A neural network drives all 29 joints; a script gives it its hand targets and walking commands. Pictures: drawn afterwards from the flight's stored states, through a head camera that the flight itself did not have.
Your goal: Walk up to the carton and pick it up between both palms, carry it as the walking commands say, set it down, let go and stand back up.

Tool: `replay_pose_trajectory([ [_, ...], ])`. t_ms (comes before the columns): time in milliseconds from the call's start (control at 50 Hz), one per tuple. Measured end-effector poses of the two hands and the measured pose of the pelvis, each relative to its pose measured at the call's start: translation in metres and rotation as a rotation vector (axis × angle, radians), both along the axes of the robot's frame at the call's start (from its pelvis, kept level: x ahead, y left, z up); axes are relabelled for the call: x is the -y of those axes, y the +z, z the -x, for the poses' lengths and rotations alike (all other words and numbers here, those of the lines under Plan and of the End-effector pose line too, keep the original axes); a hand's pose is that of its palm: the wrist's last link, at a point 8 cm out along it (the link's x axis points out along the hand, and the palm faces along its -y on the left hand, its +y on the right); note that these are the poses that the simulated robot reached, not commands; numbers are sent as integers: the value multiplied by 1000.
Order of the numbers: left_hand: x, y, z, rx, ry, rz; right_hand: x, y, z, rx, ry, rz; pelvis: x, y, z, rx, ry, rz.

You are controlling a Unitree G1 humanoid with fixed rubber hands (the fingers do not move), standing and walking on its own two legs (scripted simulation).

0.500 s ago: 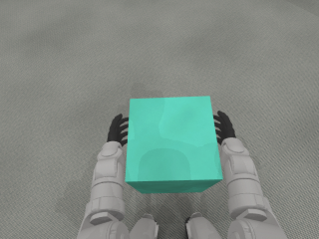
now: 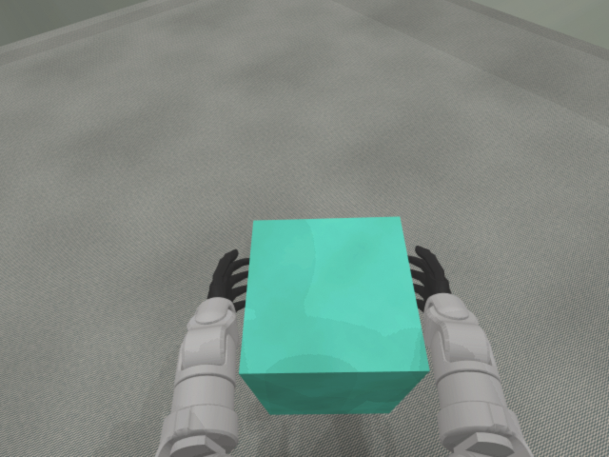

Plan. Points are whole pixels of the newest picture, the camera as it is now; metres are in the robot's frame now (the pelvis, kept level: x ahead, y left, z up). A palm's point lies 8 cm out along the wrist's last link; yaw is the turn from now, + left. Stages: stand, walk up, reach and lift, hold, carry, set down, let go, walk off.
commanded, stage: reach and lift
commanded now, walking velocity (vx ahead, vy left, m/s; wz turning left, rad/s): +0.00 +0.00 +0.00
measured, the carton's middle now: (327, 326) +0.31 +0.00 -0.08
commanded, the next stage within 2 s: hold in 1.48 s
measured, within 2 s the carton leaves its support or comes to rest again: neither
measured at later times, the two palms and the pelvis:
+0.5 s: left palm (210, 300) +0.29 +0.15 +0.06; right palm (450, 294) +0.30 -0.15 +0.05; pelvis -0.01 +0.00 +0.01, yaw +0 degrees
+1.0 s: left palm (214, 298) +0.29 +0.14 +0.06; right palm (457, 297) +0.29 -0.15 +0.06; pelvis +0.00 +0.00 +0.01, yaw +0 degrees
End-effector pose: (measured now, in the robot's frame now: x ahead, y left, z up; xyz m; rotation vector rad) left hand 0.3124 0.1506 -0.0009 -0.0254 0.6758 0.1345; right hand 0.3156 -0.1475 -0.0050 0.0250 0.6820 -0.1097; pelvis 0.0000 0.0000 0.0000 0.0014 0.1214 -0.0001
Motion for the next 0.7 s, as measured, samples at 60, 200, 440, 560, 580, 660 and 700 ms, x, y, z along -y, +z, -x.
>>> replay_pose_trajectory([
  [60,0,8,2,4,-2,-2,0,8,2,4,0,1,0,2,0,32,1,0],
  [200,0,26,8,15,-5,-7,0,25,8,15,2,3,0,5,1,101,2,1],
  [440,1,53,21,37,5,-7,1,52,19,38,14,6,4,8,4,193,3,0],
  [560,2,60,25,39,8,0,2,62,22,40,15,10,5,9,6,223,2,1],
  [580,2,61,26,38,8,1,2,63,22,38,14,11,5,9,6,227,1,1],
  [660,3,62,26,31,4,3,3,65,24,31,10,13,5,9,7,235,0,1],
  [700,4,62,26,27,0,3,4,65,25,27,7,13,4,9,7,237,0,1],
])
